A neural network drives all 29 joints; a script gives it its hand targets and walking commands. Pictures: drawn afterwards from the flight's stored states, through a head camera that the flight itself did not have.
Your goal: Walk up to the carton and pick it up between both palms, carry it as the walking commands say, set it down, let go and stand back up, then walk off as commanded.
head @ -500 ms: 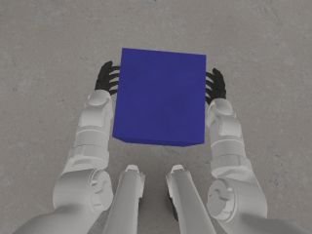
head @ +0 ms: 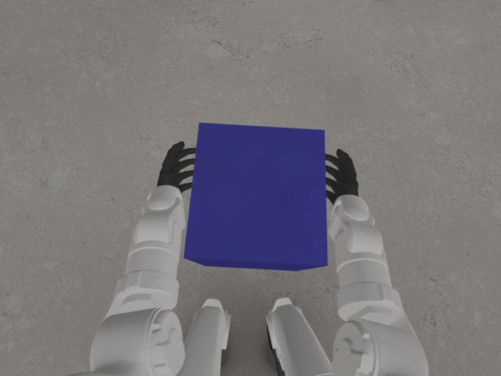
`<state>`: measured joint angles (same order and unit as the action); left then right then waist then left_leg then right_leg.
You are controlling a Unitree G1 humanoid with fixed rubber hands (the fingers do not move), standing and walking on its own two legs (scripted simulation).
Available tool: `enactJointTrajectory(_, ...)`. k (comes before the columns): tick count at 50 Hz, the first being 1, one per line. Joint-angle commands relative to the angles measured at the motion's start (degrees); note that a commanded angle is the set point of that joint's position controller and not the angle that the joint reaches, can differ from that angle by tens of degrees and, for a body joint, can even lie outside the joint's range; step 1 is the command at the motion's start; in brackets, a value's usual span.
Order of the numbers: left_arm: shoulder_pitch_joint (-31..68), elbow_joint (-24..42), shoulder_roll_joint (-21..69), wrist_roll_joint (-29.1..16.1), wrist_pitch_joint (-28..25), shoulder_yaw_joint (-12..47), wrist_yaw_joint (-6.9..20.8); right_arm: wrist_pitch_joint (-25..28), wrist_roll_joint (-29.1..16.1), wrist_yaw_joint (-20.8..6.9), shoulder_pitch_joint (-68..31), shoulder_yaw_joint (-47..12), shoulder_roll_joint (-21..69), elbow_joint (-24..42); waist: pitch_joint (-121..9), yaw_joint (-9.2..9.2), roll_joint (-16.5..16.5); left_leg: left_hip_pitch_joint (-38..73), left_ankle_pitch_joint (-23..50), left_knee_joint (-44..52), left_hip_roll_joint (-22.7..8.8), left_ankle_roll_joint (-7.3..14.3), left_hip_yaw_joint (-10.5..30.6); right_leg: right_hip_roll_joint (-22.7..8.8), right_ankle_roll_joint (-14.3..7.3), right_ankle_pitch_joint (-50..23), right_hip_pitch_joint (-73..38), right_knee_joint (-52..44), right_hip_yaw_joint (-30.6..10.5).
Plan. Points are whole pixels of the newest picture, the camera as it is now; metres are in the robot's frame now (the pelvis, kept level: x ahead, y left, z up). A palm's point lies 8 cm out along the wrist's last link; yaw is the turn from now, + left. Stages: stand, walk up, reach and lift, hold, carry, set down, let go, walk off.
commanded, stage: reach and lift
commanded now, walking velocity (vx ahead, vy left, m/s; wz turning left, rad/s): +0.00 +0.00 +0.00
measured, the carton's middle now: (255, 208) +0.39 -0.02 -0.12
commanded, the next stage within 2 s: none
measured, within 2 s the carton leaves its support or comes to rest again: neither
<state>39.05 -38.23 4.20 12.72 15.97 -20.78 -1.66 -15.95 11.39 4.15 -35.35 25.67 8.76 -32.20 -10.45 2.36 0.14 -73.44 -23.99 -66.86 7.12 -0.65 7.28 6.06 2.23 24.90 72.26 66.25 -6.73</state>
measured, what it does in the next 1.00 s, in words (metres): rises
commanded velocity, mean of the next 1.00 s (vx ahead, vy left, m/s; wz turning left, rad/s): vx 0.00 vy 0.00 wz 0.00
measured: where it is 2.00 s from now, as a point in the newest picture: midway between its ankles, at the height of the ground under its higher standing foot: (246, 362)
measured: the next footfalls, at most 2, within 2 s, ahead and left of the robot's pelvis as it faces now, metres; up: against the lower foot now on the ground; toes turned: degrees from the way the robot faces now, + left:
none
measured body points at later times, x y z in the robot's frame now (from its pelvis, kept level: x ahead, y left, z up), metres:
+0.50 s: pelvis +0.02 +0.00 +0.06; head +0.14 +0.01 +0.49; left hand +0.40 +0.13 +0.01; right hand +0.38 -0.16 +0.02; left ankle +0.05 +0.11 -0.63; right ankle +0.05 -0.13 -0.63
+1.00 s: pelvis +0.03 +0.00 +0.10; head +0.08 +0.01 +0.55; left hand +0.38 +0.13 +0.09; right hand +0.36 -0.16 +0.09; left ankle +0.05 +0.11 -0.63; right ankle +0.05 -0.13 -0.63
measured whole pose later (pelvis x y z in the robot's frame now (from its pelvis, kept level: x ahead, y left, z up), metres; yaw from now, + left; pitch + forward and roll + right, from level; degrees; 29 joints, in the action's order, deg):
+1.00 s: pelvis +0.03 +0.00 +0.10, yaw +0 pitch +9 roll +0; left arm 23.9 -29.1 8.9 17.3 24.7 -19.2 -0.2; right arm -24.2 16.6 1.4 -22.5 21.5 11.0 -26.8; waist -3.6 2.7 0.6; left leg -27.4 -13.6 -32.9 4.8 0.5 8.3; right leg 3.6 1.0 14.2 26.6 32.4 -8.4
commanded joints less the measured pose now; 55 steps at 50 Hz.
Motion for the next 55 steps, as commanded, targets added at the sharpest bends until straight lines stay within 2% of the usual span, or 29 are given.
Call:
enactJointTrajectory(1, 28.6, -2.0, 60.0, -5.8, -0.9, 30.2, 12.1, -0.1, -5.9, -13.5, -31.2, -34.7, 58.1, -3.9, -39.2, 0.07, -2.3, 27.7, 17.1, 9.6, 1.2, -0.3, -3.9, 2.2, -0.3, -17.8, -22.5, -8.0, 5.3)
enactJointTrajectory(14, 22.7, -0.1, 59.7, -4.5, -0.8, 30.3, 13.2, -0.1, -4.1, -13.9, -24.4, -35.4, 58.8, -3.1, -34.3, -0.05, -1.6, 35.6, 20.7, 17.6, 0.4, 0.4, -3.0, 1.1, -0.6, -22.1, -32.1, -16.7, 3.6)
enactJointTrajectory(27, 18.5, 1.7, 60.7, -3.4, 1.2, 31.0, 13.9, -2.0, -2.6, -14.6, -20.3, -35.6, 59.2, -2.0, -28.1, -0.08, -1.1, 44.8, 21.5, 25.4, -0.4, 0.7, -2.6, 0.4, -1.1, -23.0, -40.4, -24.6, 3.0)
enactJointTrajectory(43, 14.3, 5.3, 60.9, -4.1, 5.6, 32.7, 14.2, -6.3, -2.5, -15.4, -15.6, -35.6, 59.6, -0.1, -19.7, 0.17, -1.4, 56.4, 22.0, 34.9, -1.3, 0.4, -1.9, -0.5, -1.9, -23.9, -51.6, -33.9, 2.6)
enactJointTrajectory(55, 11.9, 9.4, 59.7, -6.4, 10.0, 34.2, 14.8, -11.2, -4.2, -15.3, -11.7, -36.3, 59.8, 3.1, -13.6, 0.61, -0.5, 63.2, 22.0, 40.7, -1.8, 0.6, -1.7, -1.0, -1.7, -25.2, -60.6, -39.9, 1.8)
